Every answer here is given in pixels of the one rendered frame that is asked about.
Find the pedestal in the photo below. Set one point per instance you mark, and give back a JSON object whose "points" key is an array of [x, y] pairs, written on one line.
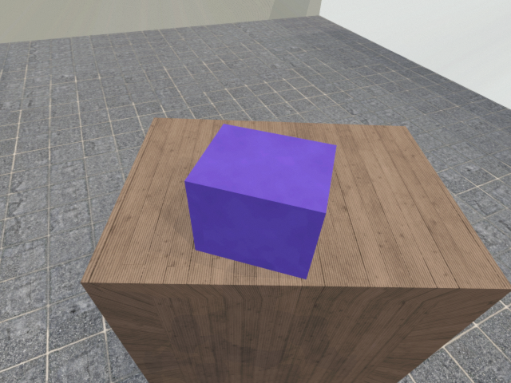
{"points": [[398, 270]]}

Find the carton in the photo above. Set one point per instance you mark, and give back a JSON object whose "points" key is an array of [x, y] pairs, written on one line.
{"points": [[260, 198]]}

